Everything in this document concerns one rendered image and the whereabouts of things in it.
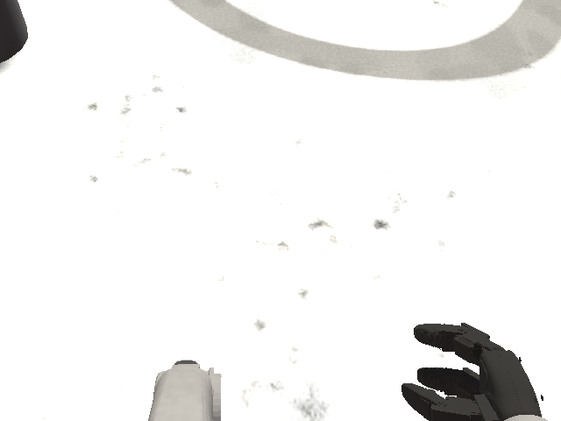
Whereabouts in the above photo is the robot left thigh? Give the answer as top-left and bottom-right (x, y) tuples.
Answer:
(148, 364), (222, 421)

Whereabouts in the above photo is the robot right hand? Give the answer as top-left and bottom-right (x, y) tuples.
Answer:
(401, 323), (543, 421)

